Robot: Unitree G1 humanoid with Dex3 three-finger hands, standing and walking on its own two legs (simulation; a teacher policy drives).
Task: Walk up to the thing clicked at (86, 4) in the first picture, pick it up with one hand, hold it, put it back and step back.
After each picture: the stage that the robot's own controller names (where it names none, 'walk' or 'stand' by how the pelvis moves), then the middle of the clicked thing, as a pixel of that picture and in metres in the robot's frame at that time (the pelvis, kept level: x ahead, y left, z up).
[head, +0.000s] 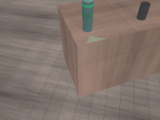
stand; (87, 12) +0.92 -0.01 -0.02
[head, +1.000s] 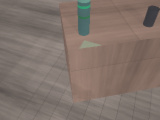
walk; (83, 14) +0.82 +0.04 +0.02
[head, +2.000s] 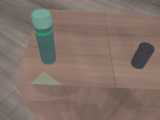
walk; (45, 39) +0.53 +0.21 +0.02
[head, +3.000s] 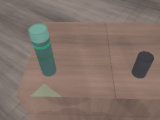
stand; (44, 52) +0.51 +0.20 +0.01
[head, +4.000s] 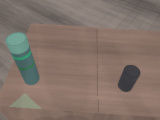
stand; (25, 61) +0.46 +0.26 -0.01
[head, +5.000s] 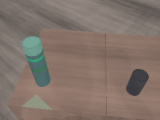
stand; (38, 64) +0.48 +0.22 -0.02
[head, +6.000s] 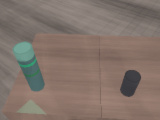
stand; (31, 69) +0.47 +0.25 -0.02
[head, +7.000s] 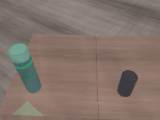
stand; (27, 70) +0.46 +0.27 -0.02
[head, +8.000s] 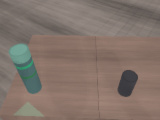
stand; (27, 71) +0.46 +0.26 -0.02
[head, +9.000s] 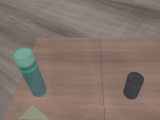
rise first; (32, 74) +0.44 +0.27 -0.02
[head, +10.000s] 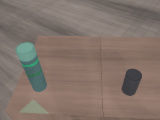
go down; (33, 69) +0.47 +0.26 -0.01
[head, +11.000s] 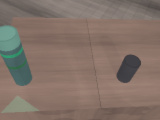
go down; (15, 60) +0.45 +0.24 +0.03
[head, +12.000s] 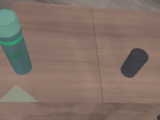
close in; (15, 47) +0.46 +0.24 +0.05
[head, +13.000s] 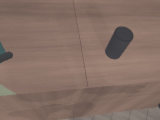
close; out of the picture +0.48 +0.26 +0.08
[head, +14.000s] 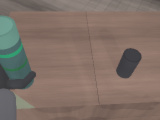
lift; (14, 59) +0.39 +0.21 +0.11
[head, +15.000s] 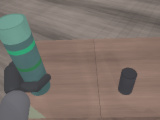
hold; (28, 60) +0.33 +0.17 +0.20
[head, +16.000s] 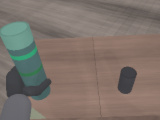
hold; (29, 66) +0.34 +0.17 +0.16
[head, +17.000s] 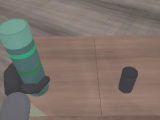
hold; (28, 63) +0.34 +0.18 +0.17
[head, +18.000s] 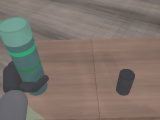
crouch; (27, 62) +0.34 +0.18 +0.17
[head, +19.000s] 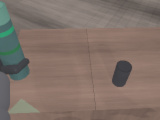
crouch; (7, 46) +0.42 +0.24 +0.15
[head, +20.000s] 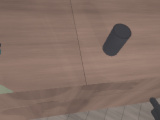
lower; out of the picture +0.49 +0.26 +0.08
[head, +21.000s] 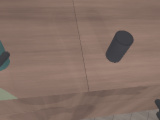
lower; out of the picture +0.47 +0.25 +0.08
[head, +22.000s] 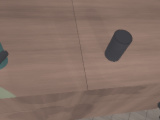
lower; out of the picture +0.47 +0.26 +0.08
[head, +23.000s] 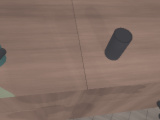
lower; out of the picture +0.48 +0.26 +0.08
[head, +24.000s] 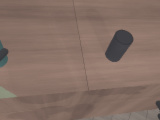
loosen; out of the picture +0.48 +0.26 +0.08
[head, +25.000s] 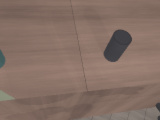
withdraw; out of the picture +0.46 +0.26 +0.08
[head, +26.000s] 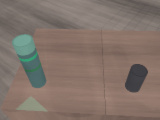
sink last; (31, 64) +0.45 +0.25 +0.02
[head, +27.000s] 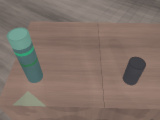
stand; (28, 58) +0.46 +0.25 +0.02
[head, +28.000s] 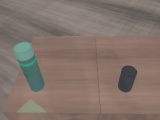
stand; (30, 69) +0.48 +0.25 -0.01
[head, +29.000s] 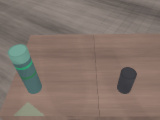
stand; (27, 71) +0.45 +0.26 -0.02
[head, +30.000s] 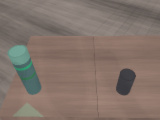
stand; (27, 72) +0.46 +0.26 -0.02
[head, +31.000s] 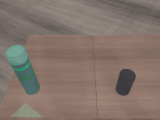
stand; (25, 72) +0.45 +0.27 -0.02
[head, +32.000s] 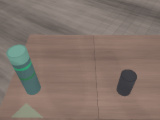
stand; (26, 72) +0.45 +0.26 -0.02
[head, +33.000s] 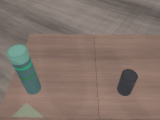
walk; (26, 72) +0.45 +0.26 -0.02
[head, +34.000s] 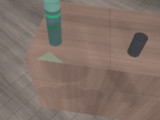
walk; (53, 23) +0.69 +0.14 +0.00
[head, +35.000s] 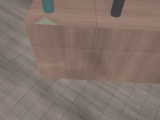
walk; out of the picture +0.94 +0.22 +0.00
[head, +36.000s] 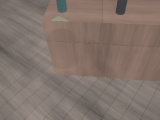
stand; out of the picture +1.09 +0.21 +0.00
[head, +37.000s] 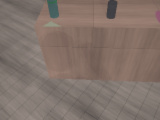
stand; (51, 0) +1.09 +0.24 -0.02
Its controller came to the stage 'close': yes
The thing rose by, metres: 0.21
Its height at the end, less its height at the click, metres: +0.00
